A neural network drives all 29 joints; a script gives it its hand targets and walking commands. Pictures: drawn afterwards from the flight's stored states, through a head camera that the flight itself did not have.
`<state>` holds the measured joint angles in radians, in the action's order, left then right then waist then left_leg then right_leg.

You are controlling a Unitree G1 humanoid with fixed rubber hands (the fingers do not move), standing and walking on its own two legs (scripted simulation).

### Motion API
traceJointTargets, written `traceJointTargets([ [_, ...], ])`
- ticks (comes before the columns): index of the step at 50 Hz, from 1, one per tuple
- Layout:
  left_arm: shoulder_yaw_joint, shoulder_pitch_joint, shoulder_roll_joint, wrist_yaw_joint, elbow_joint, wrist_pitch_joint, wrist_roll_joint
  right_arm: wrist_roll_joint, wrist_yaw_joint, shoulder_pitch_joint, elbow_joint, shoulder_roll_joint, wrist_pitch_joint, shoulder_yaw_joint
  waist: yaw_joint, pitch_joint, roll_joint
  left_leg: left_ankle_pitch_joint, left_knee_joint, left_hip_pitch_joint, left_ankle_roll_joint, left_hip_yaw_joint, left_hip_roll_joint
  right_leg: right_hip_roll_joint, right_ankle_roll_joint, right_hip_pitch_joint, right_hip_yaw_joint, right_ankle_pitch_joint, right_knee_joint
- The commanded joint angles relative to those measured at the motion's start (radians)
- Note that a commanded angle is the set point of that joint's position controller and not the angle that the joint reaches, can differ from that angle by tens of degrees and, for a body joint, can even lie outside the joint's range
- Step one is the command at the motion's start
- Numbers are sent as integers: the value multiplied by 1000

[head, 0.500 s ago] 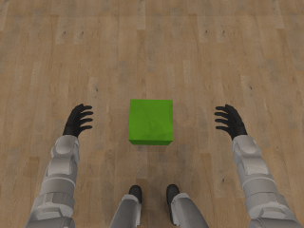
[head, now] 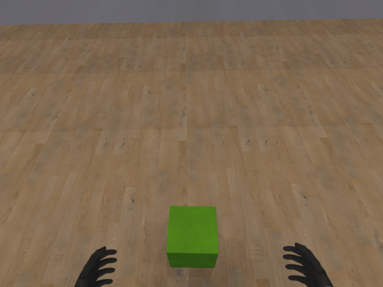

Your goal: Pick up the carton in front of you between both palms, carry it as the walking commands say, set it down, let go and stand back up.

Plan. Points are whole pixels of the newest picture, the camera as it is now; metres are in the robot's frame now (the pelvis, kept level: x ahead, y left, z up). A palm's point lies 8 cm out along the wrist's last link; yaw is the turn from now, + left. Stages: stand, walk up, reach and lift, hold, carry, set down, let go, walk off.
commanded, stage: let go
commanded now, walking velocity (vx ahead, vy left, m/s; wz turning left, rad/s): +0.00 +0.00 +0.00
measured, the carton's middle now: (192, 237) +0.44 +0.01 -0.65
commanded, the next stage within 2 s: stand in 0.38 s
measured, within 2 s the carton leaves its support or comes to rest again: neither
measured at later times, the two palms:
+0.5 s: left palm out of the picture +0.15 +0.26 -0.08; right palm out of the picture +0.15 -0.26 -0.07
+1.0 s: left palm out of the picture +0.11 +0.27 -0.10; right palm out of the picture +0.11 -0.28 -0.10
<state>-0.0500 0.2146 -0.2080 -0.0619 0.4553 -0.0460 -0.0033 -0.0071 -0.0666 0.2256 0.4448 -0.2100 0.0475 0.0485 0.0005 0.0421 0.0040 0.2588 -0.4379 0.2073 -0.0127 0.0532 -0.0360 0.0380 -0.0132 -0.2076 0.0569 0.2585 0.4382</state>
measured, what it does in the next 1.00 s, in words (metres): stands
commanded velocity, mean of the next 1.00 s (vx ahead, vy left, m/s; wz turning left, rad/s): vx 0.00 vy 0.00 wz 0.00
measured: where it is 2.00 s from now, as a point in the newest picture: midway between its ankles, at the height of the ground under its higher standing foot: outside the picture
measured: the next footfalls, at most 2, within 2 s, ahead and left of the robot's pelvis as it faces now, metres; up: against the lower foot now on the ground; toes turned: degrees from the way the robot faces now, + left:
none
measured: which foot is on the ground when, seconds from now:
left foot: down 0.00-1.00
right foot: down 0.00-1.00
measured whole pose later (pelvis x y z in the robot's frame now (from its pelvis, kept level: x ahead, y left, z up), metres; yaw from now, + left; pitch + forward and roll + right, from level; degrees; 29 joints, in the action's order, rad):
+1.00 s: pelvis +0.00 +0.00 +0.00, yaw +0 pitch -2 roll +0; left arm -0.06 0.21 -0.28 0.03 0.78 0.01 -0.02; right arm 0.02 0.03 0.21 0.79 -0.29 -0.02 0.06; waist 0.00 0.03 -0.01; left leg 0.29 -0.48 0.15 -0.01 0.05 -0.03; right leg 0.04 -0.02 -0.15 0.04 0.29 0.48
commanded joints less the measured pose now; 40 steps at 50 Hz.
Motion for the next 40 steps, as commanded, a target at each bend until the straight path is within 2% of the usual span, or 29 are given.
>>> traceJointTargets([
  [1,-16,-42,-91,-6,-115,-19,1,3,-5,-43,-106,-92,17,21,-1,-34,-8,-147,73,-82,27,-33,7,-7,28,63,-37,-146,-74],
  [6,-16,-49,-92,-13,-122,-67,-4,12,-8,-53,-107,-98,65,24,2,29,3,-116,71,-100,26,-36,6,-8,25,77,-42,-111,-73],
  [18,-24,-37,-94,-9,-133,-88,-15,22,-5,-53,-123,-92,87,27,-2,0,-8,-221,48,-134,27,-25,3,-4,23,135,-33,-216,-52],
  [19,-32,20,-103,9,-70,-54,1,39,23,-81,-181,-119,142,33,-10,-60,33,-280,21,-178,22,-25,8,22,30,125,-46,-209,-22],
  [20,-64,-44,-207,45,40,-17,-2,10,52,-82,25,-207,54,63,-3,-79,-13,-185,-20,-59,29,-21,49,-48,40,51,-17,-174,-6],
  [22,-63,-39,-182,61,61,16,-6,21,64,-62,62,-181,-12,59,6,-63,-15,-108,2,-42,22,9,60,-63,26,22,14,-117,-14],
  [24,-61,-36,-168,64,88,34,-8,23,69,-77,95,-172,-42,56,2,-37,-17,-84,14,-27,15,29,69,-65,21,1,25,-83,-21],
  [31,-58,-32,-189,79,159,62,-15,28,82,-65,179,-194,-71,58,5,-73,-9,-248,-11,-59,14,45,83,-76,16,31,39,-233,-1],
  [40,-52,-19,-209,93,215,68,-16,29,96,-46,241,-217,-76,51,2,-69,-5,-258,-7,-57,10,57,93,-87,10,53,50,-253,-2],
])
